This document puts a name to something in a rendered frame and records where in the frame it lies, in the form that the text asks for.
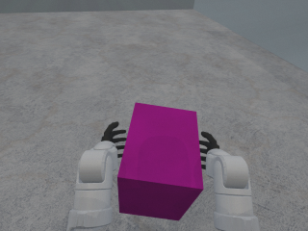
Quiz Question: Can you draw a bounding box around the left robot forearm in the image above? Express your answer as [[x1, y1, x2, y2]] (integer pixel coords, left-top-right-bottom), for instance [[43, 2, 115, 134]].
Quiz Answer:
[[66, 141, 118, 231]]

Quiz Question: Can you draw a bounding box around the right robot forearm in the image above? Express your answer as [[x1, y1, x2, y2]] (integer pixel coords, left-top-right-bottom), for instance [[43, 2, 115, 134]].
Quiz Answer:
[[205, 148, 260, 231]]

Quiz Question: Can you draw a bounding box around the robot left hand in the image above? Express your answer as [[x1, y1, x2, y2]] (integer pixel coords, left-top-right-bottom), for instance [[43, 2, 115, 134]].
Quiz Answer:
[[101, 121, 127, 158]]

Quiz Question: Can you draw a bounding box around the robot right hand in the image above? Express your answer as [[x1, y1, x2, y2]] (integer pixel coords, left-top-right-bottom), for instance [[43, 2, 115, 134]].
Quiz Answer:
[[199, 131, 219, 169]]

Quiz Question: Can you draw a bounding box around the carton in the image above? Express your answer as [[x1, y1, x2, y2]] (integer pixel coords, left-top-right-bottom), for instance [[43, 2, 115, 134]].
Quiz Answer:
[[117, 102, 204, 221]]

